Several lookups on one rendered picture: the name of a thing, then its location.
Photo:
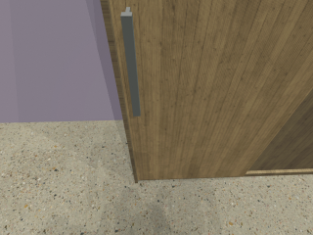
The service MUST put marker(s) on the handle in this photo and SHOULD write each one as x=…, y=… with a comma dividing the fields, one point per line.
x=131, y=62

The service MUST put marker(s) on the wardrobe door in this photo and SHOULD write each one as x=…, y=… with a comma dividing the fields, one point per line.
x=292, y=147
x=217, y=80

